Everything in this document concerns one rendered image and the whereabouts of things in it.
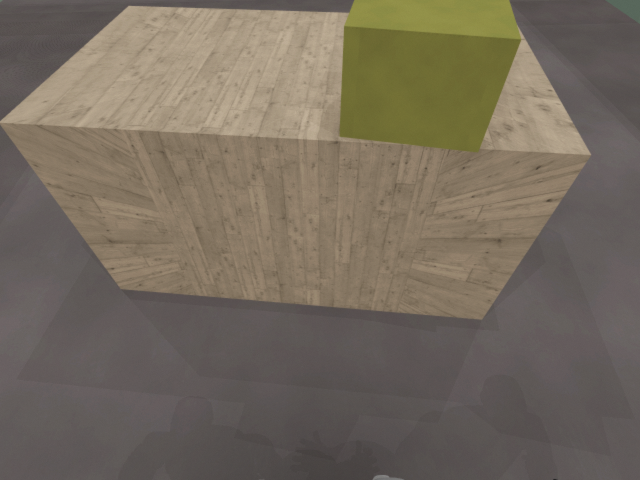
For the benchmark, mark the carton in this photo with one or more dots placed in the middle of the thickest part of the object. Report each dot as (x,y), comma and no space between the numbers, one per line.
(425,72)

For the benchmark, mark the pedestal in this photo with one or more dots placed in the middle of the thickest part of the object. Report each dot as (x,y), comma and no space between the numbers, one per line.
(197,152)

